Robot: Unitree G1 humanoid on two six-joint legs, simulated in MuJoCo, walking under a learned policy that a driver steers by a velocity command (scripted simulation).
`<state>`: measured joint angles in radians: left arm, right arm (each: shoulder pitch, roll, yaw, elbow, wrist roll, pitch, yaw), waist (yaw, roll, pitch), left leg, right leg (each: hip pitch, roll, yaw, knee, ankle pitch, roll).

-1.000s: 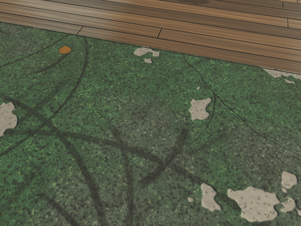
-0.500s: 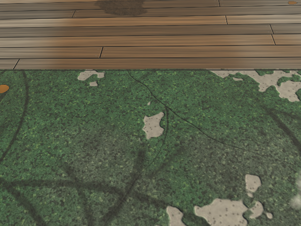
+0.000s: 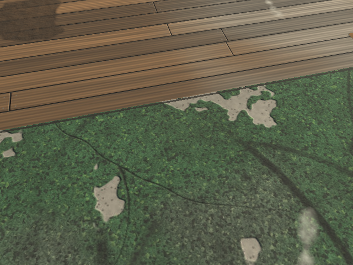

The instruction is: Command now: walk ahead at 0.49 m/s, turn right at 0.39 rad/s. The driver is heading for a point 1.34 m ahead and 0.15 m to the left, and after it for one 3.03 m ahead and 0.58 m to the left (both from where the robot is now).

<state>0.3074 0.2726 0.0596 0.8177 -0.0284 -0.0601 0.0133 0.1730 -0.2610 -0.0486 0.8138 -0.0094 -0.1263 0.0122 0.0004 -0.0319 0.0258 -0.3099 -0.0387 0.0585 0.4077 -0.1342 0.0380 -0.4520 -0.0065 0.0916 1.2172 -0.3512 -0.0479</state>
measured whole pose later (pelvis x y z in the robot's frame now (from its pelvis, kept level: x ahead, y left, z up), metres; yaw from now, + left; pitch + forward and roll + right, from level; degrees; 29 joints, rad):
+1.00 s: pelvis +0.55 -0.04 -0.01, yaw -3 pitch +2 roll +0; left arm 0.37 0.26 0.04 0.91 -0.03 -0.08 0.00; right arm 0.10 -0.26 -0.04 0.80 0.01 -0.10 0.04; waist 0.03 -0.01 0.03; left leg -0.45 -0.02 0.06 0.55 -0.15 0.06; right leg -0.26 0.00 0.05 1.09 -0.46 -0.04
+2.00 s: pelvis +0.74 -0.03 +0.01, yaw +22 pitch +3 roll -3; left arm 0.08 0.31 0.10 0.83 0.01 0.02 0.05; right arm 0.25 -0.28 -0.07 0.72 0.00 0.02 -0.03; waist -0.01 -0.03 0.03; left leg -0.29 -0.02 -0.05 0.46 -0.21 0.06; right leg -0.59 0.00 0.03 1.09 -0.34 0.05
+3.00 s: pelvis +0.96 +0.13 +0.01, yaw +22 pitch +1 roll +1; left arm 0.15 0.29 0.06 0.80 -0.02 -0.05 -0.02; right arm 0.37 -0.25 -0.06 0.83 -0.01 -0.10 0.00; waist -0.06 -0.05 0.01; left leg 0.02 -0.05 0.14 0.20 -0.24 0.05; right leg -0.72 -0.08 0.08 0.84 0.02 -0.01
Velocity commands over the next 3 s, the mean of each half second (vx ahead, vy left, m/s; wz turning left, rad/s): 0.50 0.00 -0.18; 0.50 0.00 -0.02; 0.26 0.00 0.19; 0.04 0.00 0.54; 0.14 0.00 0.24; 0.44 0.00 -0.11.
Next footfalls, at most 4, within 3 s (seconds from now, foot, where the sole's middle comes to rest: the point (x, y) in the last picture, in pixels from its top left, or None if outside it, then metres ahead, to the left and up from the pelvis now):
0.36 right None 0.34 -0.17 -0.77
0.90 left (173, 212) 0.68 0.04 -0.77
1.38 right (223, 169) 0.88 -0.17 -0.77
1.80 left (168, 194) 0.76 0.06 -0.77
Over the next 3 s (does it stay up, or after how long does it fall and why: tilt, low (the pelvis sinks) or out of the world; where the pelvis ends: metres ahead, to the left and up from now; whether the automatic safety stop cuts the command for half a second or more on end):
stays up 0.96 0.13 0.01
